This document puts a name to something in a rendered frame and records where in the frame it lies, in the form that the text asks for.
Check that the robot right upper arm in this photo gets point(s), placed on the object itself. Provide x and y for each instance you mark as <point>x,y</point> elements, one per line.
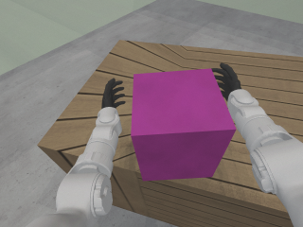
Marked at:
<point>278,168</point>

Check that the left robot forearm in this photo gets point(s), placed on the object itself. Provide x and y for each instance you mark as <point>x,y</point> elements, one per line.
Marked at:
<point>101,147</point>

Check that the right robot hand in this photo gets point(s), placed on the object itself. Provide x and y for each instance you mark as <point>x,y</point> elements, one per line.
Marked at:
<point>229,79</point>

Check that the pedestal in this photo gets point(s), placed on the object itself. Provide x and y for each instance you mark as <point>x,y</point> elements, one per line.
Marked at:
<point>231,197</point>

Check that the carton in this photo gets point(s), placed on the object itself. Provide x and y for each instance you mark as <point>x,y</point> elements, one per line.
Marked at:
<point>181,126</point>

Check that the robot left upper arm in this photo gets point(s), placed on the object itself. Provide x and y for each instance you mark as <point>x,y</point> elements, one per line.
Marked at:
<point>82,199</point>

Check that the left robot hand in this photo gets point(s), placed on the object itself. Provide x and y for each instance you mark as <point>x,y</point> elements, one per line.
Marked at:
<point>108,99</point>

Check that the right robot forearm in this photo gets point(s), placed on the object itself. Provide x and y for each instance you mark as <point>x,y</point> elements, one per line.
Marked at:
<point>255,126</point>

